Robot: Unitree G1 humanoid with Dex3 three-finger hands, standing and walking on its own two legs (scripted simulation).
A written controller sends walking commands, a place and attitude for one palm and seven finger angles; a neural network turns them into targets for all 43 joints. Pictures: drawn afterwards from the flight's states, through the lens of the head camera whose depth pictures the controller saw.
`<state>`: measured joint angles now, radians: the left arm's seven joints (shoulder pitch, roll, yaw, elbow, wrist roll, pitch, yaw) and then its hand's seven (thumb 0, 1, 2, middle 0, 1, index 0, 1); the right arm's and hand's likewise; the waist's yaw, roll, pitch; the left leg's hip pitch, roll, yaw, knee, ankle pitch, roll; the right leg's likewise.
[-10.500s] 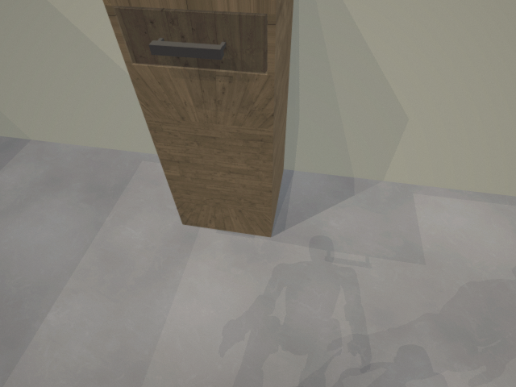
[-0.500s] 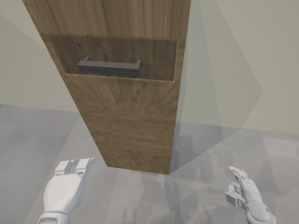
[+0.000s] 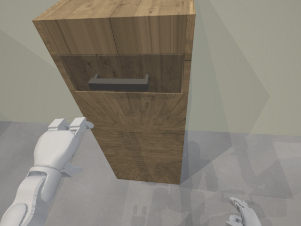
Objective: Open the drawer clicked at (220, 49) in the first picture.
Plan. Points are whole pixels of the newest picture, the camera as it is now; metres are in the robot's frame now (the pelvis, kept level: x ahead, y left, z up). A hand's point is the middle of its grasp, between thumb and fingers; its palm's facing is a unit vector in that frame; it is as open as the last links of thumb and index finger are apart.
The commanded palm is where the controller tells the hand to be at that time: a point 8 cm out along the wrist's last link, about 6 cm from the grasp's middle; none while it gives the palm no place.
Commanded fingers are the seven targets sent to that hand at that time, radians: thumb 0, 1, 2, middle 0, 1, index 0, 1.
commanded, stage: raise the hand with hooked fingers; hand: left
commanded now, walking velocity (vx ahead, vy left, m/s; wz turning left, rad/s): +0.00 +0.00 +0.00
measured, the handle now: (120, 80) +0.50 +0.16 +0.13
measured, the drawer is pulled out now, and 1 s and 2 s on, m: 0.00 0.00 0.00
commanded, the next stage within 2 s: move the hooked fingers above the handle in 0.96 s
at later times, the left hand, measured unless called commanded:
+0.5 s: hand (36, 104) +0.30 +0.27 +0.22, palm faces +0.17 +0.00 -0.98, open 13.7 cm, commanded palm +0.26 +0.26 +0.28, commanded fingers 0.00 -0.50 0.30 -0.30 -1.20 -0.30 -1.20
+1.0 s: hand (41, 106) +0.28 +0.25 +0.23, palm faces +0.19 -0.04 -0.98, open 13.8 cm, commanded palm +0.24 +0.24 +0.28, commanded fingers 0.00 -0.50 0.30 -0.30 -1.20 -0.30 -1.20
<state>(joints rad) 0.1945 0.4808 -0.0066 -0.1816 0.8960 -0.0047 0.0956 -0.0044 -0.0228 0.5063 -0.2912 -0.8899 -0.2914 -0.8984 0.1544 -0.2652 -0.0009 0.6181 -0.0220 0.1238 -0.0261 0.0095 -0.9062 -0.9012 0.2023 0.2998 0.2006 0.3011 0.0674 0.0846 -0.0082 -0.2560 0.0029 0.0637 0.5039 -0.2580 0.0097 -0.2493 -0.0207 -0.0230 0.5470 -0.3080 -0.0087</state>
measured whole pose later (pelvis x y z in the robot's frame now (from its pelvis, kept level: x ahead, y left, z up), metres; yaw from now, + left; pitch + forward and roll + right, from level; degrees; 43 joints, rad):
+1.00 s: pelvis -0.03 +0.00 +0.01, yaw +2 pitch -2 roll +1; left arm -0.30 0.65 0.08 -0.08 0.74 0.02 -0.20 0.00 -0.49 0.30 -0.32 -1.20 -0.32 -1.21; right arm 0.11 -0.30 0.01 0.65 0.03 0.11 0.01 0.01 -0.91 -0.90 0.20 0.30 0.20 0.30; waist 0.09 0.12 0.03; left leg -0.20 0.00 0.03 0.40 -0.15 0.01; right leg -0.19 -0.02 -0.06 0.45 -0.22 -0.01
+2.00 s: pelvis +0.01 +0.00 +0.01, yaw +2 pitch +2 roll +1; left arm -0.55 0.48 -0.22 0.13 0.87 0.16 -0.21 -0.01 -0.49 0.30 -0.32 -1.20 -0.32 -1.21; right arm 0.10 -0.28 0.02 0.64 0.04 0.16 0.02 0.01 -0.91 -0.90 0.20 0.30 0.20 0.30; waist 0.06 0.10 -0.02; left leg -0.23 -0.02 0.03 0.39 -0.20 0.01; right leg -0.22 -0.04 -0.05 0.45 -0.27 0.00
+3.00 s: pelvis +0.00 -0.01 +0.01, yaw +0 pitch +4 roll +1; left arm -0.84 0.50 -0.16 0.67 0.92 0.11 -0.07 0.00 -0.49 0.30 -0.39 -1.22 -0.37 -1.23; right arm 0.17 -0.27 0.01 0.70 0.06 0.16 -0.06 0.01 -0.91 -0.90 0.20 0.30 0.20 0.30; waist -0.02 0.09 -0.05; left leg -0.26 0.01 0.07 0.38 -0.19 0.00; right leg -0.28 -0.01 -0.02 0.47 -0.26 -0.02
